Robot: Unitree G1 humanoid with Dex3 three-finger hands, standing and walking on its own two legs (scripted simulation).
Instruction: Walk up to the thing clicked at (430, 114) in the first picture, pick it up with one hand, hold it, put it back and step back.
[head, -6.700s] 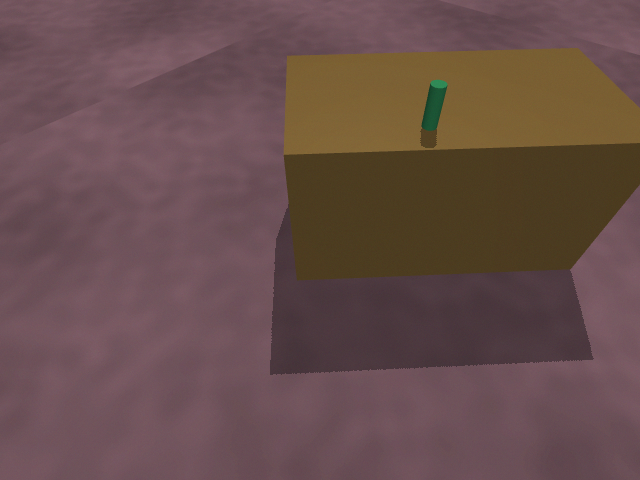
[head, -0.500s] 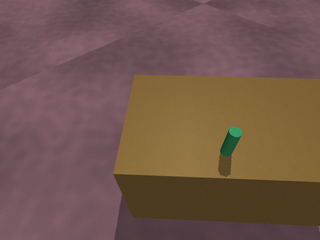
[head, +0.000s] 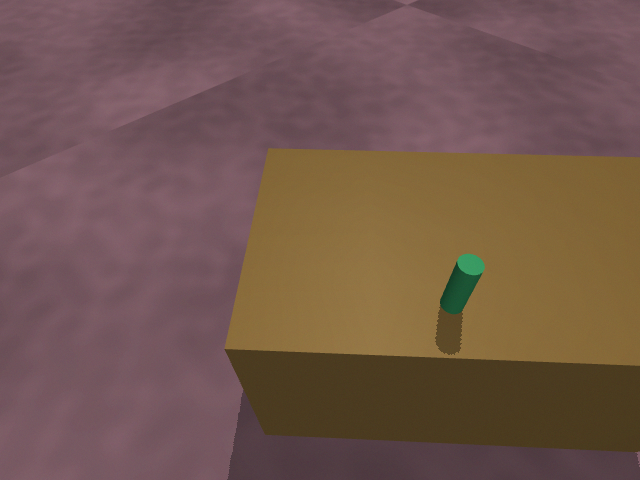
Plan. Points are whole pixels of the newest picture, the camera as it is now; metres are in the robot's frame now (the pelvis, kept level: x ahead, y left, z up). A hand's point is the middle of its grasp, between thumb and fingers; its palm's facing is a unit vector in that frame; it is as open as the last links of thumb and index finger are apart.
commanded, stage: go down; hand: right
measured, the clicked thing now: (460, 285) +0.46 -0.22 -0.12
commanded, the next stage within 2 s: none
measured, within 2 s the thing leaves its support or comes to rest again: neither
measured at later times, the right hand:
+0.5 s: hand out of the picture +0.14 -0.26 -0.15, palm faces +0.05 +0.94 -0.33, open 16.5 cm
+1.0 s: hand out of the picture +0.15 -0.27 -0.14, palm faces +0.09 +0.94 -0.32, open 17.6 cm
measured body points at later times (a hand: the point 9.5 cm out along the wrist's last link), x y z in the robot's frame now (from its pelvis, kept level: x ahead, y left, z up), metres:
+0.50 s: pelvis +0.00 -0.01 -0.03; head +0.06 -0.01 +0.42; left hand +0.15 +0.28 -0.13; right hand +0.13 -0.31 -0.13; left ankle +0.00 +0.12 -0.75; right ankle -0.02 -0.12 -0.75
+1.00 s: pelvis +0.01 -0.01 -0.05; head +0.05 -0.02 +0.40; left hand +0.17 +0.25 -0.11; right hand +0.14 -0.32 -0.12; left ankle +0.00 +0.12 -0.75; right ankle -0.02 -0.12 -0.75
